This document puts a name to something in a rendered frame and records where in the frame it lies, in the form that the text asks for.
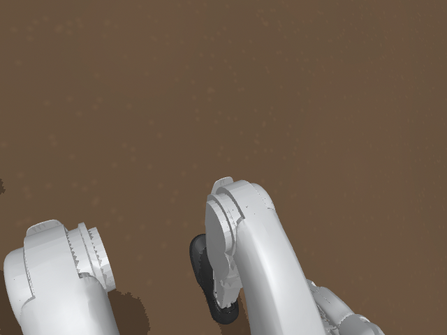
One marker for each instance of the right robot hand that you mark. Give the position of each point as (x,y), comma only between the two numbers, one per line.
(330,307)

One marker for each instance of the right robot foot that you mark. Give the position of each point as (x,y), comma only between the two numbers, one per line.
(204,276)

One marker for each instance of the right robot arm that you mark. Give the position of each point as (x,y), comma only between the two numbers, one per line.
(357,324)

